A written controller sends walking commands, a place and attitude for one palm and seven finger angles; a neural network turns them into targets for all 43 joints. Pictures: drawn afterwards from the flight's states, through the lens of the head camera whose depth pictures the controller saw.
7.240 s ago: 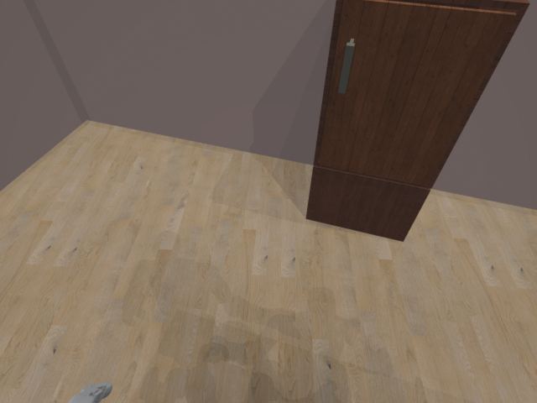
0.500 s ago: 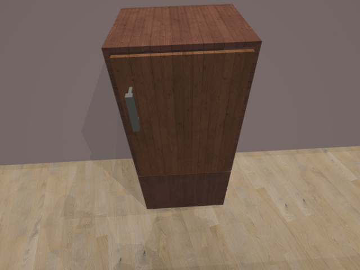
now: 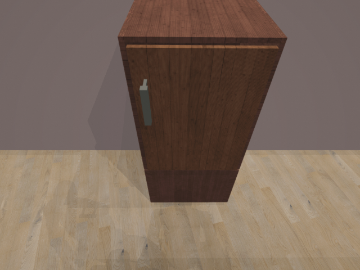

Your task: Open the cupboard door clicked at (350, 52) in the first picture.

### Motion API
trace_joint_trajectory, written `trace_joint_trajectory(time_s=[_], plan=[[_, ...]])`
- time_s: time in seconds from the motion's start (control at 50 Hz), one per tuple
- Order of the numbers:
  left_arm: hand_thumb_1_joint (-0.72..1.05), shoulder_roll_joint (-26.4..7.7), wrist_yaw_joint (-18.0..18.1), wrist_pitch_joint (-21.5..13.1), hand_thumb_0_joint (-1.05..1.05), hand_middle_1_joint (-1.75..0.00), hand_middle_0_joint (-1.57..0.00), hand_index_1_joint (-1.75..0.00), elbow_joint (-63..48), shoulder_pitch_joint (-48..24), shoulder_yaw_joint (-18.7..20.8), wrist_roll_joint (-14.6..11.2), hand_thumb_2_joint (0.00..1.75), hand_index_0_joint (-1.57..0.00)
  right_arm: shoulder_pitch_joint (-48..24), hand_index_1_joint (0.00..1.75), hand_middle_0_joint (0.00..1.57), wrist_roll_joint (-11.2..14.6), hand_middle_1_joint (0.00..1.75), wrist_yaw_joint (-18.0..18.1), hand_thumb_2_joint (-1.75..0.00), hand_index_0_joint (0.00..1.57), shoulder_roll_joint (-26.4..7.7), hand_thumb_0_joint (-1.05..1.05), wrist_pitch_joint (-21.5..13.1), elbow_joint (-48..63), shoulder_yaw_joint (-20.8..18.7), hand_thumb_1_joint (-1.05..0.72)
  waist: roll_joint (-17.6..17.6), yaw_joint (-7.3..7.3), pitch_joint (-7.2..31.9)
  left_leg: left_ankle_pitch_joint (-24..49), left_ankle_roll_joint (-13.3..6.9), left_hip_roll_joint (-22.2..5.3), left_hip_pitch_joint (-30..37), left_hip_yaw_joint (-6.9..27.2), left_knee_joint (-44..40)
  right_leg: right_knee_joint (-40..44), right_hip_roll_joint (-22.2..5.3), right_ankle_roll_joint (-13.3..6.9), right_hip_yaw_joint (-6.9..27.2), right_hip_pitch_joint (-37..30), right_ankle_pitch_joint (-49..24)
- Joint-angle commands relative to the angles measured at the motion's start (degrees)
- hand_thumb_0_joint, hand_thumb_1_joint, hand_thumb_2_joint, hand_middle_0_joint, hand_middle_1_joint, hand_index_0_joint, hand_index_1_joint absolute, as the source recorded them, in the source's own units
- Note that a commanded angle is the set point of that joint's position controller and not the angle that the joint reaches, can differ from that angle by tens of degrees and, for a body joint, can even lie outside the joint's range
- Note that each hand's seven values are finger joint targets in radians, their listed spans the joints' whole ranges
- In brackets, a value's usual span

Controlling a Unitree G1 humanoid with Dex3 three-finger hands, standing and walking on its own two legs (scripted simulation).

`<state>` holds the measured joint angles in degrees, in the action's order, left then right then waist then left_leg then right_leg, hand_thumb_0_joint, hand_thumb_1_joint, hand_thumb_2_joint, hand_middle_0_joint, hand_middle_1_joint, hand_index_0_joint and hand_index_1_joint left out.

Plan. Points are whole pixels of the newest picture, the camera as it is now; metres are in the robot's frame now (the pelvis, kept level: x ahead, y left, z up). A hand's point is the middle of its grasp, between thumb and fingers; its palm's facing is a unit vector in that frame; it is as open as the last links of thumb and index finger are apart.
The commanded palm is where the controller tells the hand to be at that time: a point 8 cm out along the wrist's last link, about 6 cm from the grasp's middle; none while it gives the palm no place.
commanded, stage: look again from close up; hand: left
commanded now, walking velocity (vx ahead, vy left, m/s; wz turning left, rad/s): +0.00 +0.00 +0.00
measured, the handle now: (146, 102) +0.59 +0.15 +0.04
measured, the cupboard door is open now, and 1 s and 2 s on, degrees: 0 0 0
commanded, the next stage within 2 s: raise the hand with hooked fingers in 0.30 s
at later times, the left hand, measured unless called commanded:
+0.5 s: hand out of the picture +0.11 +0.21 -0.11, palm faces +0.20 -0.96 -0.20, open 7.4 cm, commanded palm +0.11 +0.26 -0.06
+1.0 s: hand (83, 256) +0.15 +0.21 -0.02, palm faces +0.13 -0.99 -0.08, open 9.7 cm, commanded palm +0.15 +0.27 -0.02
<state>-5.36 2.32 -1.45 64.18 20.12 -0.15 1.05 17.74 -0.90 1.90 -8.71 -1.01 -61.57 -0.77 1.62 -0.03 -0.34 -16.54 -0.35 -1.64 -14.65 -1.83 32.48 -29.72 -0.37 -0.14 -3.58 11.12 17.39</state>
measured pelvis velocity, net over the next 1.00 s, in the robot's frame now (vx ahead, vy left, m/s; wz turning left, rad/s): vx -0.03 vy -0.02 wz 0.04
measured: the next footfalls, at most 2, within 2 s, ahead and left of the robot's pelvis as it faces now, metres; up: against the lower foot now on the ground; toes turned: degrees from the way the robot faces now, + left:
none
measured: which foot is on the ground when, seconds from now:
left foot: down 0.00-1.00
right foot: down 0.00-1.00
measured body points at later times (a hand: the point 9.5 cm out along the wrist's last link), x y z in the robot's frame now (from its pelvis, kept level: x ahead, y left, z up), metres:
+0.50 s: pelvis +0.00 +0.02 +0.00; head +0.01 +0.02 +0.45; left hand +0.10 +0.26 -0.09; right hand +0.04 -0.22 -0.14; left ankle +0.01 +0.11 -0.73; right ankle -0.01 -0.12 -0.73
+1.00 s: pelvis -0.03 -0.02 -0.09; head +0.02 +0.00 +0.36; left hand +0.14 +0.26 -0.01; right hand +0.20 -0.24 -0.14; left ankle +0.01 +0.11 -0.73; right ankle -0.02 -0.12 -0.73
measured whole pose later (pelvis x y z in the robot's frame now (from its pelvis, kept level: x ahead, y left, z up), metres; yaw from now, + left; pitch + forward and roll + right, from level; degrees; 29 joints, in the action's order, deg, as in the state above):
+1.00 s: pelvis -0.03 -0.02 -0.09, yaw +2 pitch +12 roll -3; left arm -14.3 -21.0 -31.1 0.3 22.6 15.8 -19.5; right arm 9.0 1.0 3.7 -14.1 -14.9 -32.1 -0.4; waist 0.6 3.6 7.1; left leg -29.4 1.6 -2.9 -52.7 4.3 69.5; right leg -66.6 -0.1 -2.8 -8.6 47.1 32.1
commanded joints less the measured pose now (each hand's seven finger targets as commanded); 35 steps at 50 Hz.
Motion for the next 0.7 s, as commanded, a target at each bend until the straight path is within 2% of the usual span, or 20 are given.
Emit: trace_joint_trajectory(time_s=[0.0,0.1,0.18,0.36,0.38,0.4,0.42,0.44,0.46,0.48,0.5,0.52,0.54,0.56,0.58,0.6,0.62,0.64,0.66,0.68], plan=[[0.90,-5.7,0.3,-0.1,0.00,-0.30,-0.20,-0.30,-2.6,2.6,1.1,0.2,0.90,-0.20,2.8,0.30,0.20,0.0,0.30,0.0,-0.90,0.20,-4.3,0.00,-1.2,2.6,-0.1,-0.90,2.2,0.29,-5.9,6.9,-2.5,-5.6,-3.7,6.9,-10.9,4.2,-3.4,-2.0,4.0,2.2,-3.6],[0.90,-6.9,0.0,0.3,0.00,-0.30,-0.20,-0.30,-3.3,1.7,1.1,0.1,0.90,-0.20,2.3,0.30,0.20,-0.1,0.30,0.0,-0.90,0.20,-5.8,0.00,-1.3,2.7,0.1,-0.90,-0.7,0.56,-5.5,4.6,-2.8,-5.2,-3.4,7.3,-13.3,3.9,-3.9,-1.5,3.7,1.1,-4.7],[0.90,-8.1,-0.1,0.3,0.00,-0.30,-0.20,-0.30,-4.0,1.0,1.2,0.0,0.90,-0.20,1.8,0.30,0.20,0.0,0.30,0.0,-0.90,0.20,-6.4,0.00,-1.5,2.6,0.1,-0.90,-1.1,0.63,-3.1,8.1,-2.8,-4.9,-1.4,6.7,-12.5,4.2,-4.6,-1.3,3.8,-0.1,-6.4],[0.90,-9.4,-0.1,0.4,0.00,-0.30,-0.20,-0.30,-4.4,-0.1,1.2,0.0,0.90,-0.20,1.3,0.30,0.20,0.1,0.30,-0.1,-0.90,0.20,-6.9,0.00,-1.5,1.5,0.3,-0.90,-1.3,0.43,-1.8,12.1,-2.5,-4.5,0.7,5.6,-11.4,4.5,-5.2,-1.2,4.3,-0.7,-8.6],[0.90,-10.2,2.1,0.1,0.00,-0.30,-0.20,-0.30,-2.9,2.9,0.6,0.1,0.90,-0.20,-4.0,0.30,0.20,0.9,0.30,-0.6,-0.90,0.20,-8.7,0.00,-1.1,5.3,0.2,-0.90,-5.6,2.32,-6.5,14.0,-0.9,-5.2,-2.9,3.6,-2.1,7.7,-7.2,-0.8,7.0,2.9,-15.8],[0.88,-27.3,2.6,-12.4,0.00,-0.32,-0.20,-0.32,-93.2,-41.7,13.3,-9.9,0.89,-0.20,-2.5,0.30,0.20,3.2,0.30,1.4,-0.90,0.20,-17.0,0.00,-9.8,24.6,-2.3,-0.90,4.6,-5.97,23.8,19.4,-0.6,1.0,13.7,3.1,-7.3,1.4,-0.9,-2.0,0.7,0.0,-18.7],[0.85,-21.7,3.9,-9.5,0.00,-0.33,-0.20,-0.33,-78.3,-12.6,10.0,-5.8,0.88,-0.20,-7.0,0.30,0.20,3.0,0.30,3.4,-0.90,0.20,-11.2,0.00,-15.2,21.3,0.2,-0.90,13.6,0.63,21.2,24.9,0.5,-1.8,18.0,2.6,-8.4,-3.0,0.2,-2.7,-0.2,3.1,-8.3],[0.83,-16.9,6.5,-6.7,0.00,-0.34,-0.21,-0.34,-72.5,-10.5,7.9,-7.5,0.87,-0.21,-5.6,0.30,0.20,3.1,0.30,3.4,-0.90,0.20,-11.2,0.00,-16.7,17.3,-0.7,-0.90,11.3,-1.10,17.3,17.8,2.6,-1.3,11.3,3.2,-9.3,-4.2,0.4,-1.9,-1.8,5.4,-2.4],[0.81,-1.7,5.8,-1.6,0.00,-0.36,-0.21,-0.36,-60.6,6.4,-0.4,-8.7,0.86,-0.21,-5.6,0.30,0.20,4.1,0.30,2.9,-0.90,0.20,-8.4,0.00,-16.6,17.0,-0.7,-0.90,6.1,-1.76,7.5,11.1,1.7,-1.3,6.0,4.8,-10.8,-3.6,0.2,-1.2,-2.6,9.8,-0.1],[0.78,-5.7,4.9,-3.5,0.00,-0.37,-0.21,-0.37,-69.9,-3.8,3.0,-10.7,0.85,-0.21,-6.5,0.30,0.20,4.1,0.30,2.6,-0.90,0.20,-11.1,0.00,-16.9,21.5,-1.4,-0.90,5.1,-1.99,1.0,4.8,1.2,-0.4,-0.4,5.7,-9.4,-2.4,-0.2,-1.2,-2.5,10.2,-1.6],[0.76,-8.9,3.8,-6.4,0.00,-0.39,-0.21,-0.39,-68.7,-3.9,6.0,-9.8,0.84,-0.21,-6.9,0.30,0.20,3.3,0.30,2.5,-0.90,0.20,-12.0,0.00,-17.3,23.0,-2.2,-0.90,3.1,-2.83,0.5,0.8,0.8,0.5,-3.2,5.4,-6.6,-0.9,-0.1,-1.2,-2.6,12.2,-1.0],[0.74,-10.4,2.4,-9.7,0.00,-0.40,-0.21,-0.40,-63.5,-1.5,9.3,-9.5,0.83,-0.21,-6.7,0.30,0.20,2.4,0.30,2.4,-0.90,0.20,-12.2,0.00,-17.4,23.8,-2.7,-0.90,-3.1,-2.41,-1.3,-0.3,0.5,1.3,-7.3,5.2,-3.7,-1.5,0.2,-1.1,-3.0,15.0,0.5],[0.71,-10.1,-0.1,-12.4,0.00,-0.42,-0.21,-0.42,-56.2,6.7,11.8,-9.9,0.82,-0.21,-6.7,0.30,0.20,2.5,0.30,1.7,-0.90,0.20,-12.3,0.00,-17.1,25.5,-3.4,-0.90,-5.8,-0.26,-2.4,0.9,0.7,1.7,-10.9,4.7,-1.1,-3.1,0.7,-1.4,-3.4,16.4,1.7],[0.69,-7.1,-3.1,-16.1,0.00,-0.43,-0.22,-0.43,-53.0,10.9,11.0,-10.8,0.81,-0.22,-7.1,0.30,0.20,1.8,0.30,0.9,-0.90,0.20,-11.7,0.00,-16.7,27.2,-3.5,-0.90,-12.3,1.03,-1.1,1.9,1.1,1.7,-14.2,4.3,2.0,-6.8,1.3,-1.5,-4.5,19.4,2.7],[0.67,-5.6,-6.5,-20.2,0.00,-0.45,-0.22,-0.45,-49.7,15.4,11.8,-12.2,0.80,-0.22,-8.6,0.30,0.20,1.4,0.30,0.1,-0.90,0.20,-11.5,0.00,-16.6,28.7,-4.2,-0.90,-15.4,2.72,0.2,2.1,1.2,1.9,-17.6,3.3,6.0,-10.4,1.7,-1.6,-4.4,22.6,3.3],[0.64,-5.4,-10.4,-24.6,0.00,-0.47,-0.22,-0.47,-49.4,17.8,12.8,-13.7,0.79,-0.22,-9.3,0.30,0.20,1.1,0.30,-0.7,-0.90,0.20,-11.6,0.00,-16.4,30.1,-4.8,-0.90,-17.2,3.65,2.3,2.3,1.5,2.2,-20.5,2.6,9.4,-13.7,1.7,-1.7,-4.0,24.1,2.7],[0.62,-5.5,-14.7,-28.6,0.00,-0.48,-0.22,-0.48,-50.1,17.8,12.8,-15.4,0.78,-0.22,-10.2,0.30,0.20,1.0,0.30,-1.3,-0.90,0.20,-12.0,0.00,-16.4,31.8,-5.1,-0.90,-15.1,4.24,4.7,2.2,1.5,2.7,-22.5,1.6,12.6,-16.2,1.3,-1.8,-2.9,24.8,1.3],[0.60,-8.4,-19.1,-31.4,0.00,-0.50,-0.22,-0.50,-47.9,18.3,16.2,-16.6,0.77,-0.22,-9.8,0.30,0.20,1.6,0.30,-2.2,-0.90,0.20,-12.4,0.00,-16.2,33.4,-5.6,-0.90,-11.6,5.09,6.3,3.2,1.8,3.1,-23.8,1.2,15.0,-18.5,1.0,-2.4,-1.5,24.4,-0.8],[0.57,-10.0,-22.8,-33.7,0.00,-0.51,-0.22,-0.51,-49.1,15.4,16.8,-17.9,0.76,-0.22,-10.7,0.30,0.20,1.7,0.30,-2.3,-0.90,0.20,-13.0,0.00,-16.3,35.3,-5.7,-0.90,-8.3,4.67,8.1,2.7,1.8,3.6,-25.9,0.6,17.7,-20.4,0.4,-2.6,-0.4,25.1,-1.2],[0.55,-12.2,-24.7,-34.1,0.00,-0.53,-0.22,-0.53,-51.6,14.0,18.6,-18.7,0.75,-0.22,-11.2,0.30,0.20,1.8,0.30,-2.2,-0.90,0.20,-13.2,0.00,-16.4,37.3,-5.8,-0.90,-4.9,4.88,11.1,2.4,1.3,3.8,-26.7,-0.1,19.5,-21.6,0.2,-2.4,0.8,25.3,-1.5]])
